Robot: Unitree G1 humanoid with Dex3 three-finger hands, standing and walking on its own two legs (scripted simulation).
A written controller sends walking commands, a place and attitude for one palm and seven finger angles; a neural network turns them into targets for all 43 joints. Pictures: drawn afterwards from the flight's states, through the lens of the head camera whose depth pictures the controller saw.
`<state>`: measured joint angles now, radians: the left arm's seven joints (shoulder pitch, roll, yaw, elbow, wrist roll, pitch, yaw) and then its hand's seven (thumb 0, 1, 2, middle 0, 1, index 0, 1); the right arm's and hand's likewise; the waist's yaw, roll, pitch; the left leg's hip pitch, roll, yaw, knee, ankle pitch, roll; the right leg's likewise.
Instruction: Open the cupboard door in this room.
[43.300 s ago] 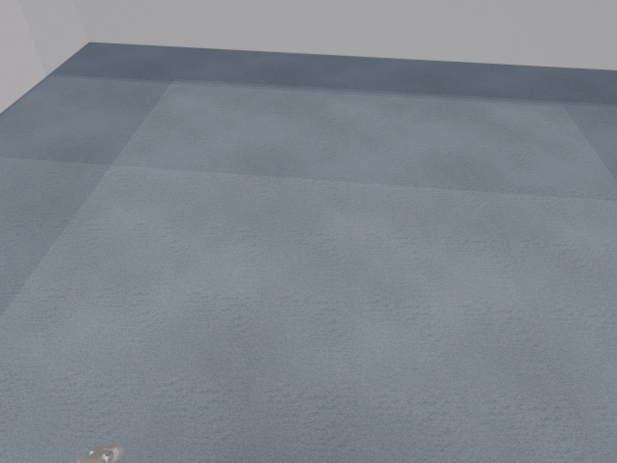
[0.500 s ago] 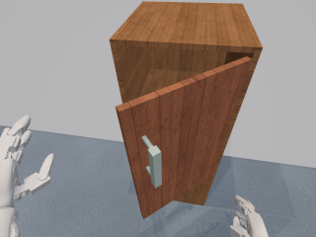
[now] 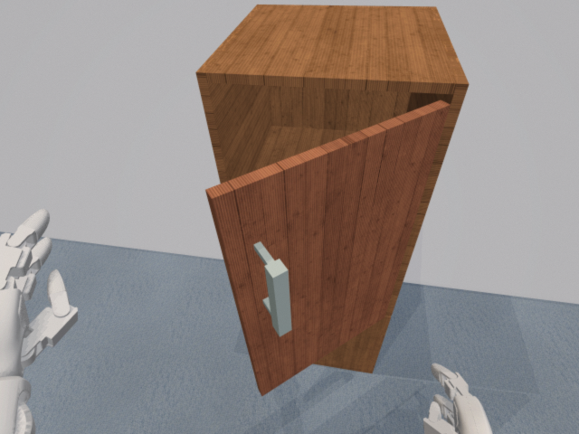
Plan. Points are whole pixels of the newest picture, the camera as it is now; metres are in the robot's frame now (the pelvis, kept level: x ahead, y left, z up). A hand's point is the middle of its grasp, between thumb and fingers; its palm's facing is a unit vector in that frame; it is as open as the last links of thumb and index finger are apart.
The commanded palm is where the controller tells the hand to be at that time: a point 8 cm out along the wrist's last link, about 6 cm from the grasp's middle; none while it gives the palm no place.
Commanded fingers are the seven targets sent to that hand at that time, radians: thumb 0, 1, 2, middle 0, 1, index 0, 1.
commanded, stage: step back with the hand held close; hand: left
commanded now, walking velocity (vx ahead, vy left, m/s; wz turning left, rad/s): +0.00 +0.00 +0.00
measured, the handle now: (272, 290) +0.29 +0.07 +0.07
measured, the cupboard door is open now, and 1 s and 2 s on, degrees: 42 42 42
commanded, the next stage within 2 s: stop stepping back and stand still in 1.30 s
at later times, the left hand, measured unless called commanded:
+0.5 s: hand (46, 343) +0.15 +0.27 +0.15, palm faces +0.36 -0.78 -0.51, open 7.4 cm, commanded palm +0.09 +0.31 +0.17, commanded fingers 0.00 0.90 0.90 -0.20 -0.30 -0.20 -0.30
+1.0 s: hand out of the picture +0.08 +0.28 +0.16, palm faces +0.48 -0.76 -0.44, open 7.5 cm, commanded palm +0.00 +0.33 +0.17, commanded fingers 0.00 0.90 0.90 -0.20 -0.30 -0.20 -0.30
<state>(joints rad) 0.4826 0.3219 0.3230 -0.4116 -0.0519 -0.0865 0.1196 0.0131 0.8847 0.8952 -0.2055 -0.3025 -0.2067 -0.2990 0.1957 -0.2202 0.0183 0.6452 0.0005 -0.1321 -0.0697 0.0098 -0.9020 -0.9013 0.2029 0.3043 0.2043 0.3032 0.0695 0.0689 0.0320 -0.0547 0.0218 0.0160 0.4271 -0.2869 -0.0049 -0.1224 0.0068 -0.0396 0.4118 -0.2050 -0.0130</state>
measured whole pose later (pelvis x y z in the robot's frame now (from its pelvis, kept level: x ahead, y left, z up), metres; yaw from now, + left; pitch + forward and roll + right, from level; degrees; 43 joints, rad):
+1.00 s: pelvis -0.12 +0.02 -0.03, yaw +3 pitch -2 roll +1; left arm 0.48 0.38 0.45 -0.56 0.00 -0.25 0.16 0.01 0.88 0.90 -0.21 -0.30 -0.21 -0.30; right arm 0.19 -0.21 0.00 0.61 -0.01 -0.09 -0.05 0.01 -0.90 -0.90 0.21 0.30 0.21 0.30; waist -0.01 -0.04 0.09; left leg -0.47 -0.03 0.04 0.77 -0.41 0.02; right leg -0.49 -0.01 0.05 0.65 -0.13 0.02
